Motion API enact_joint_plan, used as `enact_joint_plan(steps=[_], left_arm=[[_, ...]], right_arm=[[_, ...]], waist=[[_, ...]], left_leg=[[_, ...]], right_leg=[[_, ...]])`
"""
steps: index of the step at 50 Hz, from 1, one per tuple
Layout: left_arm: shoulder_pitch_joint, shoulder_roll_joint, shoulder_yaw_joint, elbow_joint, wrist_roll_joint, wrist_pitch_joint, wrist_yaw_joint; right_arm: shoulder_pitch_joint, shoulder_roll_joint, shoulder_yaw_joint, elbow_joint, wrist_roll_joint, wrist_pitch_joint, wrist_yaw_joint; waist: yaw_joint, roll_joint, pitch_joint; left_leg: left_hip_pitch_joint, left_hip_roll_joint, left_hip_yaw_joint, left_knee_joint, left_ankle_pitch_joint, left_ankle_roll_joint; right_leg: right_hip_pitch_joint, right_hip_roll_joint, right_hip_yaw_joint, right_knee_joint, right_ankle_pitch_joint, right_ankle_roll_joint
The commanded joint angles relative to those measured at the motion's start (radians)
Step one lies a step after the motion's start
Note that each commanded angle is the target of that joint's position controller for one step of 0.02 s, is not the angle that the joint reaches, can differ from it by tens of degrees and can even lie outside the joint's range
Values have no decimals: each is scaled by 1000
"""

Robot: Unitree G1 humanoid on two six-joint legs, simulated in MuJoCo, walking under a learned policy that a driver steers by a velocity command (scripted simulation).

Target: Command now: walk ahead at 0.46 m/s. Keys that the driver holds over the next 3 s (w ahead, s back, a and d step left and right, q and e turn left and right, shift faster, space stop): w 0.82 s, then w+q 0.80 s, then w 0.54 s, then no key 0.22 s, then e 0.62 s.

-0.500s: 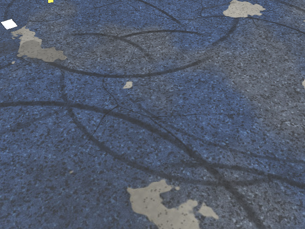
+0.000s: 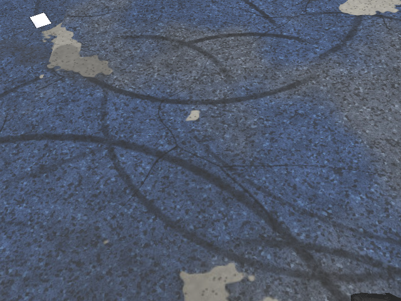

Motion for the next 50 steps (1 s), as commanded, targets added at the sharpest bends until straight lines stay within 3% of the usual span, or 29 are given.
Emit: enact_joint_plan(steps=[1,3,5,6,7,8,9,10,11,12,13,14,17,21,24,27,31,32,33,34,35,36,37,38,39,41,43,46,50], left_arm=[[29,195,45,-26,-12,-7,9],[19,203,51,-22,-14,-1,10],[0,229,61,-28,-5,10,12],[-14,226,59,-32,3,20,12],[-15,207,49,-48,13,24,15],[123,71,11,-70,14,8,3],[124,83,8,-44,-1,-18,-4],[1,188,40,-84,-36,-33,-10],[-87,198,40,-113,-42,-41,-8],[-127,183,40,-121,-27,-41,-2],[-109,171,45,-115,-15,-31,2],[-79,149,42,-104,-11,-18,3],[-97,121,38,-114,-1,9,9],[-258,115,33,-168,10,-3,5],[-373,92,21,-198,3,-18,-10],[-456,101,18,-234,-7,-25,-27],[-457,138,28,-258,-8,-32,-47],[-398,158,39,-245,-7,-33,-46],[-261,196,61,-204,-5,-34,-40],[-78,259,84,-162,4,-31,-30],[17,358,110,-141,11,-22,-28],[34,265,84,-140,3,-19,-29],[-45,219,66,-150,1,-19,-27],[-125,199,59,-167,2,-18,-26],[-180,171,51,-171,7,-19,-30],[-225,144,44,-172,16,-29,-34],[-225,158,51,-155,14,-42,-33],[-189,177,59,-122,22,-46,-19],[-175,195,61,-101,18,-42,-5]], right_arm=[[-167,-45,-3,-116,8,-22,12],[-162,-68,-10,-122,6,-26,19],[-69,-110,-29,-101,1,-24,15],[76,-145,-50,-59,2,-19,7],[251,-183,-67,-16,0,-12,-6],[365,-285,-91,8,-28,-8,-10],[381,-211,-71,24,-17,-6,-6],[294,-162,-53,22,-9,-7,-8],[212,-139,-46,11,-9,-7,-9],[155,-117,-40,10,-17,-11,-6],[121,-93,-34,8,-30,-20,-3],[104,-84,-33,12,-31,-25,0],[122,-101,-38,45,-21,-42,1],[184,-134,-45,79,-16,-32,-20],[246,-160,-48,106,-7,-23,-29],[306,-168,-50,140,1,-6,-31],[314,-185,-58,161,2,20,-39],[296,-193,-60,158,1,26,-41],[281,-182,-54,155,-2,32,-42],[284,-142,-35,133,-18,31,-44],[410,-23,2,115,-20,9,-33],[374,-75,-7,132,-7,-13,-28],[280,-154,-30,101,22,-27,-22],[217,-152,-28,85,24,-32,-24],[184,-140,-30,80,7,-30,-27],[224,-109,-32,95,-3,-7,-30],[244,-77,-27,106,0,17,-32],[158,-72,-27,78,-1,25,-35],[46,-50,-20,43,-2,13,-18]], waist=[[-7,-130,121],[-36,-131,104],[-99,-161,13],[-176,-160,-82],[-251,-137,-202],[-202,117,-384],[-209,192,-470],[-199,130,-263],[-171,49,-140],[-136,-15,-63],[-95,10,-43],[-72,29,-43],[-53,19,-3],[-97,-9,40],[-146,-16,52],[-174,-14,68],[-140,14,40],[-101,27,1],[-29,17,-85],[40,-34,-235],[0,-276,-377],[29,-271,-408],[20,-210,-248],[-10,-142,-151],[-37,-98,-77],[-92,-136,-51],[-111,-130,-35],[-90,-105,9],[-50,-101,36]], left_leg=[[27,-36,15,-107,60,17],[45,-43,7,-138,16,51],[190,-91,39,-131,-57,88],[376,-124,68,-140,-64,118],[670,-47,-8,-102,-59,160],[1092,233,-478,-138,-270,324],[1113,308,-797,-345,-434,352],[962,270,-667,-381,-494,291],[787,236,-520,-404,-422,261],[635,195,-412,-436,-305,247],[540,155,-331,-463,-219,234],[483,133,-289,-493,-189,237],[408,119,-196,-549,-107,263],[446,90,-112,-566,-40,242],[475,79,-68,-563,-41,217],[589,122,-80,-524,-36,215],[733,178,-104,-415,120,183],[740,166,-90,-340,272,169],[710,117,-50,-175,404,145],[546,65,-10,87,271,111],[107,-112,34,482,-197,31],[-28,-131,-114,611,-586,38],[-111,-71,-122,658,-531,55],[-99,-16,-85,619,-437,59],[-70,17,-71,553,-370,52],[43,55,-75,484,-292,37],[49,62,-69,449,-248,18],[-30,56,-94,315,-110,-3],[11,21,-51,73,90,5]], right_leg=[[-95,-259,108,-71,317,-135],[-17,-288,102,-18,429,-116],[35,-287,84,123,759,-94],[12,-252,54,298,902,-74],[-157,-216,39,538,786,-45],[-573,-51,7,970,290,23],[-699,21,148,1137,-263,20],[-804,-46,152,1198,-224,6],[-800,-101,113,1157,-129,-5],[-765,-140,93,1093,-58,-2],[-697,-175,101,1041,-7,-1],[-645,-187,102,1019,16,6],[-662,-203,84,932,69,35],[-737,-198,65,663,299,61],[-683,-156,24,476,419,60],[-711,-139,28,389,402,46],[-674,-109,25,324,242,-4],[-579,-81,-1,310,210,-22],[-387,-50,-30,286,220,-52],[-82,-157,77,337,257,-108],[317,-404,541,286,65,-271],[339,-435,743,151,-32,-276],[216,-404,600,130,-54,-226],[67,-366,470,109,25,-201],[-62,-325,381,71,109,-191],[-197,-273,280,9,200,-181],[-241,-268,191,-32,275,-191],[-227,-263,91,-64,333,-182],[-206,-239,-35,-87,330,-138]])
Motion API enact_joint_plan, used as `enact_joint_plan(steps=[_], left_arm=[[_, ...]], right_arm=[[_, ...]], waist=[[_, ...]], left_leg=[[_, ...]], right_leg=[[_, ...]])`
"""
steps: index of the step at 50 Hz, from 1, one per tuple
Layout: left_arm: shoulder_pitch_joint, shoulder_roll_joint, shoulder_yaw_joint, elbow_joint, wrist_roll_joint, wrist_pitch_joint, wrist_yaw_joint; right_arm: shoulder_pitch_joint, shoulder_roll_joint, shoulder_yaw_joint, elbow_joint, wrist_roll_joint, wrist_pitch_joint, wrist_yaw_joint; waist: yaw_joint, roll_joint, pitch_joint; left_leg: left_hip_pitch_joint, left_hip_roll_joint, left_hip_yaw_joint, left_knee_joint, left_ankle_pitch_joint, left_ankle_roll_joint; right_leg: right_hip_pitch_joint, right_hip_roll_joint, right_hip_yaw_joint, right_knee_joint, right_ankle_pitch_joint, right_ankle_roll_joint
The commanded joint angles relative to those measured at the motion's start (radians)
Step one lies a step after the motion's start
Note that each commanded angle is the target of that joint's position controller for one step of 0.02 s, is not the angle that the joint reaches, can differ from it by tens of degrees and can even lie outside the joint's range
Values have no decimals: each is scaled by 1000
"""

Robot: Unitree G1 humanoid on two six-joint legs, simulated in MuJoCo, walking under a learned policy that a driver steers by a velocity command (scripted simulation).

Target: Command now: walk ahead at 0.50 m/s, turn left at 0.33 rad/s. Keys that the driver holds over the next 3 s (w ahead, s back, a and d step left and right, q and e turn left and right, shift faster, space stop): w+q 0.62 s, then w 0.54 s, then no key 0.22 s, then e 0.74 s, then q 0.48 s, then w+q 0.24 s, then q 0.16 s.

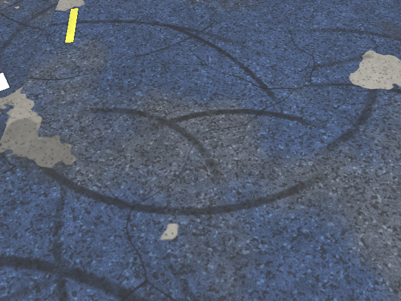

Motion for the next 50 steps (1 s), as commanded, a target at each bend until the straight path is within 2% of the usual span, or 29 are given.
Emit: enact_joint_plan(steps=[1,4,7,9,10,11,12,13,14,15,16,17,18,21,25,29,33,34,35,36,37,38,39,40,41,42,44,47,50], left_arm=[[-38,164,36,-50,-5,-15,14],[6,172,42,-20,-15,3,19],[1,189,51,-12,-24,30,26],[-24,217,60,-25,-24,47,38],[-39,221,60,-33,-23,59,45],[-36,207,53,-47,-19,61,52],[49,102,17,-91,11,40,41],[37,76,-2,-109,1,-5,23],[-75,157,20,-132,-41,-36,6],[-130,158,17,-153,-52,-52,2],[-140,151,19,-148,-33,-55,9],[-133,163,29,-144,-12,-46,16],[-119,158,32,-145,-4,-33,15],[-121,121,28,-163,6,-5,20],[-275,81,13,-212,2,-7,18],[-375,97,15,-251,-18,-21,1],[-321,140,33,-244,-19,-39,-13],[-249,149,42,-224,-14,-44,-11],[-147,179,55,-204,0,-49,-6],[-4,236,68,-193,12,-49,-1],[85,290,88,-134,5,-33,-12],[67,192,65,-150,-25,-30,-17],[14,143,51,-157,-25,-25,-13],[-35,133,42,-166,-12,-18,-12],[-64,119,37,-161,-6,-14,-11],[-75,107,30,-158,2,-16,-8],[-67,101,28,-144,-9,-19,-9],[-42,151,40,-122,-20,-17,-3],[-19,173,44,-105,-27,-5,2]], right_arm=[[-76,-28,0,-75,-1,-13,13],[-148,-25,3,-117,1,-14,30],[-170,-40,-4,-156,1,-13,51],[-97,-75,-23,-158,0,-8,56],[25,-109,-46,-133,2,-5,54],[191,-174,-81,-92,5,-1,40],[280,-290,-111,-82,5,6,20],[272,-275,-98,-106,10,-2,23],[257,-203,-77,-106,-1,-8,22],[206,-167,-68,-111,-2,-13,19],[136,-140,-59,-126,-2,-13,19],[85,-109,-49,-144,-8,-13,16],[61,-102,-45,-158,-15,-11,13],[74,-135,-56,-159,-9,-16,-2],[132,-155,-63,-141,2,-6,-22],[195,-156,-65,-116,10,6,-28],[196,-142,-64,-109,2,17,-35],[187,-126,-58,-110,0,19,-34],[187,-88,-43,-115,-6,17,-28],[230,-39,-23,-128,-25,13,-26],[373,-1,-10,-130,13,2,-24],[325,-104,-25,-109,22,-2,-26],[196,-145,-37,-129,17,-2,-25],[125,-134,-34,-146,3,-3,-26],[87,-118,-35,-160,-9,-8,-22],[94,-100,-34,-162,-9,-10,-17],[112,-64,-26,-155,-5,-8,-11],[31,-30,-10,-185,-15,-10,-8],[-59,-14,1,-200,-12,-19,1]], waist=[[7,-98,48],[32,-84,73],[16,-96,69],[-37,-131,-2],[-107,-128,-72],[-183,-85,-161],[-147,142,-279],[-131,176,-409],[-173,89,-315],[-152,31,-198],[-104,-47,-117],[-68,-42,-78],[-43,-18,-65],[-28,-8,-45],[-85,15,-17],[-124,37,-7],[-87,76,-21],[-49,79,-46],[-2,57,-132],[33,-75,-277],[-18,-421,-352],[15,-273,-257],[37,-171,-127],[22,-99,-62],[2,-89,-16],[-24,-118,-14],[-39,-149,-25],[-24,-129,-5],[5,-125,6]], left_leg=[[52,-12,34,-138,134,5],[2,-21,47,-211,105,28],[-7,-45,87,-241,-29,66],[130,-109,153,-230,-134,102],[292,-154,178,-256,-132,129],[565,-157,117,-292,-96,172],[952,96,-321,-301,-130,318],[1122,235,-784,-494,-283,449],[1072,205,-667,-531,-302,383],[932,165,-520,-533,-245,339],[771,122,-410,-544,-145,308],[655,88,-337,-566,-48,292],[581,65,-310,-590,2,292],[477,31,-225,-619,127,301],[433,-36,-158,-602,54,239],[477,-11,-232,-557,-49,213],[600,43,-326,-438,-14,188],[602,22,-315,-381,60,172],[569,-31,-272,-235,110,143],[414,-109,-194,46,-97,104],[68,-232,-96,342,-562,39],[-51,-165,-144,450,-551,34],[-83,-133,-123,466,-456,34],[-58,-99,-85,439,-391,32],[-42,-69,-73,380,-345,31],[8,-40,-60,335,-316,31],[46,-25,-24,259,-307,22],[26,-6,9,91,-223,0],[78,-20,36,-102,-58,-6]], right_leg=[[-60,-266,43,-124,226,-121],[66,-308,13,-91,263,-111],[175,-343,-14,4,444,-86],[194,-338,-47,162,784,-59],[159,-313,-75,334,884,-37],[5,-269,-90,576,778,0],[-401,-141,-86,954,164,61],[-656,14,123,1165,-413,80],[-766,-58,215,1198,-352,53],[-776,-104,197,1135,-260,33],[-723,-144,188,1037,-196,36],[-648,-171,187,960,-154,46],[-593,-178,187,929,-131,58],[-563,-166,157,803,-53,107],[-519,-112,147,485,205,131],[-462,-69,163,326,280,119],[-407,-72,176,266,154,66],[-310,-63,150,227,155,39],[-129,-107,176,231,157,-5],[151,-278,367,270,148,-81],[399,-453,834,140,-117,-238],[352,-447,885,84,-346,-212],[231,-407,732,73,-320,-172],[112,-365,618,57,-196,-156],[29,-333,544,36,-88,-159],[-22,-303,484,18,-10,-150],[-57,-276,408,-14,86,-160],[-74,-282,334,-57,179,-181],[-85,-251,247,-69,204,-155]])
Over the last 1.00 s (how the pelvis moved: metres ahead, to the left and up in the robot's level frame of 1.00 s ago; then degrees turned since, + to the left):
0.58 -0.02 0.01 3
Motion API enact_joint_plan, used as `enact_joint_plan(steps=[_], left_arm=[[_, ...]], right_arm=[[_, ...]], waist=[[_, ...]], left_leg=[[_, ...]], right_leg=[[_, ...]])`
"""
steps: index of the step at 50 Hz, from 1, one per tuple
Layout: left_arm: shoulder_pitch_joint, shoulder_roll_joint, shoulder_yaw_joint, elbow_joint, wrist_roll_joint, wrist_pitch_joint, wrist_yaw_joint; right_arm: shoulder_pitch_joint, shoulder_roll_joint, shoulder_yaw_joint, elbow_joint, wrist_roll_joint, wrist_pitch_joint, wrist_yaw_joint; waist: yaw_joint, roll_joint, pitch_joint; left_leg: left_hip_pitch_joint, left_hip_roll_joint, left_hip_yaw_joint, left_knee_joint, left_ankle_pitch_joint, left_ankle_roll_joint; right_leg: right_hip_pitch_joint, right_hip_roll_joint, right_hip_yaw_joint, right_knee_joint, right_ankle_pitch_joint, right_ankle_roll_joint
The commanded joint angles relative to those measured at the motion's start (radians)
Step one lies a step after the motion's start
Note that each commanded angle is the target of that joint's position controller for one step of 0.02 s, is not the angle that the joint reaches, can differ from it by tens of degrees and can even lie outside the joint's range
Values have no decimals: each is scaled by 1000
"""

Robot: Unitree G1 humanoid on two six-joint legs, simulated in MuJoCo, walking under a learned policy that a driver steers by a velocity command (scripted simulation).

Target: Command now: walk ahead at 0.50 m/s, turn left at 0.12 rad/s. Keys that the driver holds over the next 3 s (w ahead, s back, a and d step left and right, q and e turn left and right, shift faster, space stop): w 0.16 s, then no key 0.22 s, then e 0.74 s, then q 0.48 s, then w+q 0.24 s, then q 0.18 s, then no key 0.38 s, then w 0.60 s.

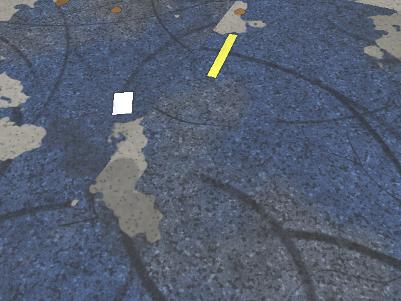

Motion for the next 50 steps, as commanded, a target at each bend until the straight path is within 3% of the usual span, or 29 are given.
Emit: enact_joint_plan(steps=[1,4,7,8,9,10,11,12,13,14,15,16,18,21,24,26,29,34,36,37,38,39,40,41,42,43,46,50], left_arm=[[-47,182,40,-62,-11,-9,7],[12,191,41,-31,-19,3,7],[23,207,46,-12,-23,18,12],[14,216,48,-9,-23,24,15],[-6,214,46,-11,-22,30,19],[-2,188,35,-16,-14,33,23],[-5,127,9,-54,23,28,28],[143,46,-16,-42,14,16,23],[108,158,10,-16,-2,11,21],[29,180,18,-34,-17,12,19],[-13,163,16,-36,-10,17,25],[-38,155,19,-41,2,29,30],[-7,112,14,-28,4,57,35],[-12,79,6,-25,6,78,43],[-100,97,7,-51,2,90,42],[-156,126,18,-81,-3,99,40],[-214,130,27,-120,-3,114,34],[-234,110,34,-156,-12,120,8],[-186,117,43,-147,-12,114,-2],[-156,182,64,-147,-7,111,5],[-117,308,94,-162,6,113,24],[-64,280,84,-160,22,107,21],[-79,251,74,-168,22,92,16],[-135,235,73,-174,12,81,21],[-178,221,71,-182,-3,80,25],[-203,209,67,-188,-14,83,32],[-199,220,70,-196,-5,97,43],[-194,237,76,-201,-7,109,56]], right_arm=[[-85,-26,2,-78,3,-21,9],[-161,-37,0,-101,13,-25,20],[-185,-61,-8,-119,15,-30,31],[-153,-76,-15,-112,13,-32,32],[-68,-101,-30,-86,2,-33,28],[63,-147,-51,-49,-11,-34,21],[221,-229,-67,-28,-34,-31,9],[215,-265,-69,-19,-35,-22,16],[203,-175,-49,-25,-15,-15,20],[139,-139,-34,-27,-8,-15,21],[77,-114,-25,-27,-9,-16,24],[28,-93,-20,-26,-9,-17,26],[-19,-71,-13,-10,-27,-24,28],[-67,-83,-16,19,-35,-31,17],[-48,-127,-28,55,-35,-18,-2],[-26,-154,-37,75,-29,1,-14],[-12,-159,-43,91,-16,28,-27],[-25,-176,-55,91,2,66,-41],[-25,-174,-58,97,18,76,-47],[14,-153,-56,104,9,70,-46],[-9,-103,-40,62,-35,56,-38],[-101,-93,-34,33,-42,49,-34],[-101,-126,-45,37,-22,48,-25],[-96,-124,-47,47,-2,51,-25],[-87,-123,-50,58,-3,55,-32],[-92,-139,-56,58,-10,59,-41],[-76,-111,-50,58,-3,60,-43],[-112,-99,-45,49,-1,59,-42]], waist=[[-8,-117,5],[16,-120,20],[-3,-131,29],[-31,-134,13],[-85,-124,-33],[-143,-103,-130],[-187,48,-292],[-112,295,-405],[-147,150,-364],[-133,100,-237],[-104,22,-182],[-79,9,-136],[-28,43,-134],[-5,58,-133],[-43,63,-120],[-65,50,-93],[-87,32,-53],[-86,42,-58],[-51,38,-79],[-53,-45,-112],[-72,-298,-150],[1,-317,-199],[-4,-185,-203],[-35,-144,-163],[-52,-106,-134],[-65,-114,-126],[-78,-153,-142],[-60,-171,-138]], left_leg=[[33,-7,25,-171,157,-10],[66,-29,35,-257,201,-3],[91,-41,35,-318,127,33],[149,-54,48,-341,106,49],[280,-82,69,-385,124,71],[485,-66,59,-395,207,100],[777,151,-173,-339,487,168],[986,338,-525,-407,552,330],[916,300,-494,-431,545,310],[806,262,-339,-430,635,280],[701,211,-253,-447,692,254],[604,180,-199,-478,699,242],[453,143,-120,-532,727,235],[383,124,-20,-562,729,238],[391,133,19,-591,601,228],[429,165,1,-605,473,240],[496,210,-24,-601,333,252],[596,226,3,-491,440,218],[573,177,68,-377,452,147],[497,106,133,-246,340,72],[216,-33,212,21,-48,-23],[30,-145,91,222,-509,-60],[-5,-108,0,331,-498,-57],[-32,-85,-14,341,-418,-53],[-47,-73,-17,298,-352,-57],[-25,-62,-24,262,-298,-64],[49,-97,-11,180,-219,-90],[114,-112,-26,6,-171,-107]], right_leg=[[-15,-236,141,-131,211,-161],[24,-261,136,-111,206,-148],[98,-303,149,-64,250,-125],[110,-304,141,-22,325,-113],[104,-267,104,94,502,-85],[48,-210,61,276,558,-46],[-154,-132,14,597,232,8],[-450,9,53,880,-439,62],[-501,-37,146,976,-455,66],[-544,-73,121,980,-398,65],[-525,-114,94,932,-336,74],[-491,-138,85,873,-287,83],[-338,-152,82,791,-208,99],[-255,-147,74,616,-114,112],[-238,-138,60,512,-4,101],[-288,-139,61,510,-30,91],[-360,-146,58,505,-118,81],[-330,-108,-11,376,-163,59],[-199,-71,-40,178,27,20],[-69,-114,57,111,287,-24],[135,-329,357,160,773,-155],[198,-452,522,131,882,-328],[188,-418,459,120,812,-324],[164,-355,378,128,729,-266],[133,-313,337,122,656,-219],[105,-293,321,112,615,-198],[62,-254,305,105,612,-195],[28,-238,344,108,490,-185]])
Over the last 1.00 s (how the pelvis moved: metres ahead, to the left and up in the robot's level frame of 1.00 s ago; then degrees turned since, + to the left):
0.56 0.12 0.00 26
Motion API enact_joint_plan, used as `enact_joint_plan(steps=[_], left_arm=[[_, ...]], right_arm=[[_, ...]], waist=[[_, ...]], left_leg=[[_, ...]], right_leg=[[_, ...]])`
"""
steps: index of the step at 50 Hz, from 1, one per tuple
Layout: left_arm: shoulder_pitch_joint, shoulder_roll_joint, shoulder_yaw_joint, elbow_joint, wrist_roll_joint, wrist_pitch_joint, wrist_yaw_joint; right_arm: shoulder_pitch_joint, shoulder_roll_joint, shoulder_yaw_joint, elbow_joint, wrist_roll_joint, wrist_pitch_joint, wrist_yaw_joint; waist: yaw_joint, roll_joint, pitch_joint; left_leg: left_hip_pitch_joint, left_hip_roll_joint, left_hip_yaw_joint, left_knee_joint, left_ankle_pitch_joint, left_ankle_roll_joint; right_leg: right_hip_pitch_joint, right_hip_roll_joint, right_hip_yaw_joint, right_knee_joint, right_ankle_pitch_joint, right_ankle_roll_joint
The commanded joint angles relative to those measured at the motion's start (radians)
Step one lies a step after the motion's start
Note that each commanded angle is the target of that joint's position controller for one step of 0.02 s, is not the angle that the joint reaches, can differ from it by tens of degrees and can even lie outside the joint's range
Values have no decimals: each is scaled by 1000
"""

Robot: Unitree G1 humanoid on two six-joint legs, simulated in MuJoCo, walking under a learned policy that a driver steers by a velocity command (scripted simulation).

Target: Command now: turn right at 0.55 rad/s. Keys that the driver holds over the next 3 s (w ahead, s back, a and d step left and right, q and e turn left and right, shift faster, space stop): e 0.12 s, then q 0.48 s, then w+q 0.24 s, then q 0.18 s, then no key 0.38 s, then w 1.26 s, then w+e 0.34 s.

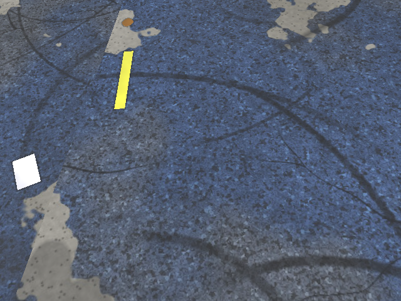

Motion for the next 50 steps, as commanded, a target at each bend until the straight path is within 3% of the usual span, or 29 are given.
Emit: enact_joint_plan(steps=[1,7,9,10,11,12,13,16,19,24,25,26,28,29,30,31,32,34,38,40,42,43,44,45,46,47,48,49,50], left_arm=[[-17,190,52,-71,0,-2,13],[-59,175,44,-83,1,12,9],[-64,131,23,-79,-3,18,16],[-9,82,5,-63,14,15,17],[75,31,-13,-48,44,7,13],[38,70,-2,-62,43,1,17],[26,123,10,-42,41,0,22],[-37,101,14,-24,38,-4,23],[-50,89,17,-8,9,-17,24],[-2,82,25,29,4,-31,17],[22,100,31,33,11,-33,15],[28,157,46,41,19,-30,12],[13,168,51,29,41,-24,10],[-15,142,41,10,48,-29,16],[-44,122,30,-1,40,-33,22],[-63,120,28,-3,24,-38,26],[-54,126,30,7,10,-43,27],[5,143,34,29,4,-43,27],[35,188,48,37,2,-54,13],[42,208,56,41,-7,-62,-4],[12,203,55,38,-21,-65,-17],[12,177,45,38,-17,-68,-20],[15,127,28,34,1,-73,-23],[-37,35,-3,-66,44,-86,-20],[-81,89,7,-70,17,-103,-18],[-68,128,18,-71,-10,-107,-23],[-49,143,22,-54,-7,-106,-23],[-47,152,28,-45,13,-101,-16],[-40,155,32,-41,24,-94,-13]], right_arm=[[-3,-67,-14,-56,2,-10,1],[39,-91,-20,-48,10,-31,23],[97,-79,-17,-23,4,-42,36],[89,-98,-15,-29,-16,-44,37],[42,-142,-11,-50,-34,-41,34],[13,-83,15,-45,-66,-48,41],[-28,-53,27,-54,-56,-58,50],[-17,-119,11,-32,0,-51,41],[41,-175,-10,-23,9,-28,27],[30,-155,-18,-40,29,-1,9],[25,-140,-15,-49,28,1,5],[21,-114,-10,-71,25,0,5],[51,-107,-8,-67,25,-2,12],[59,-141,-25,-61,25,0,15],[76,-163,-38,-54,26,6,17],[90,-149,-38,-50,26,17,21],[68,-117,-27,-58,24,24,25],[-4,-83,-11,-91,26,20,42],[-55,-70,7,-141,24,-1,73],[-27,-88,5,-139,25,-6,79],[78,-96,-3,-104,27,-6,79],[154,-123,-20,-80,27,-2,72],[275,-182,-51,-57,33,1,59],[339,-337,-81,-74,21,-4,44],[333,-280,-58,-94,2,-30,57],[277,-225,-41,-104,1,-49,60],[231,-185,-32,-112,13,-57,58],[182,-168,-27,-125,19,-51,53],[146,-161,-21,-141,13,-45,44]], waist=[[-3,-156,-183],[-9,-197,-174],[-36,-180,-183],[-13,-99,-188],[62,131,-184],[54,217,-143],[44,164,-109],[7,150,-73],[-17,151,-84],[4,151,-140],[11,119,-165],[-14,-16,-163],[-5,-239,-116],[-1,-239,-109],[-20,-169,-94],[-36,-123,-86],[-22,-118,-64],[35,-150,-31],[63,-168,-30],[48,-171,-28],[-17,-152,-35],[-56,-118,-57],[-112,-12,-127],[-101,323,-187],[-138,187,-213],[-96,152,-137],[-67,105,-87],[-48,60,-63],[-27,68,-60]], left_leg=[[22,-15,-8,-100,40,-13],[147,-23,-9,-314,54,18],[295,1,19,-540,268,53],[383,99,-80,-596,376,89],[435,263,-272,-601,620,176],[301,353,-407,-639,572,329],[270,316,-387,-656,468,343],[330,204,-309,-616,345,260],[369,168,-318,-581,410,262],[354,140,-356,-526,503,249],[294,121,-335,-488,485,224],[205,52,-237,-422,389,180],[12,-69,-57,-190,-33,100],[-41,-49,-33,36,-233,78],[-57,-20,-46,168,-233,62],[-78,13,-43,190,-167,51],[-117,36,-26,146,-89,41],[-147,54,26,69,-11,27],[-9,66,98,-163,-7,57],[99,45,142,-251,13,83],[267,10,188,-372,98,115],[400,-22,193,-409,112,136],[580,17,84,-458,147,177],[757,318,-476,-564,247,369],[709,399,-629,-648,320,475],[650,379,-519,-641,378,457],[584,320,-402,-622,433,407],[524,285,-331,-616,500,367],[462,251,-272,-626,579,346]], right_leg=[[166,-228,237,-50,457,-177],[145,-216,341,-12,353,-153],[109,-173,307,41,270,-94],[54,-118,258,97,105,-39],[-33,13,133,230,-246,20],[-51,7,96,277,-421,69],[-23,-39,84,322,-383,99],[-48,-52,39,225,-236,139],[-32,-6,-17,152,-216,141],[106,1,-40,-32,-27,93],[184,-47,-22,-35,47,70],[216,-113,36,-25,125,16],[260,-341,244,-116,324,-152],[249,-429,291,-128,433,-220],[223,-432,254,-115,487,-224],[226,-397,186,-121,380,-189],[247,-357,141,-148,222,-157],[267,-319,105,-212,-53,-145],[231,-315,19,-238,-138,-128],[173,-322,-16,-226,-147,-124],[83,-315,-70,-148,-154,-97],[15,-285,-120,-28,-47,-64],[-77,-223,-214,242,39,2],[-433,-51,-261,640,-366,109],[-514,-35,-62,789,-477,113],[-535,-78,-40,814,-425,95],[-507,-114,-44,776,-351,82],[-478,-131,-49,718,-286,83],[-411,-137,-47,667,-222,89]])
Over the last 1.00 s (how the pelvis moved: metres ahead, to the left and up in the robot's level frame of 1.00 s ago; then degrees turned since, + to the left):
0.27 0.02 0.00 -17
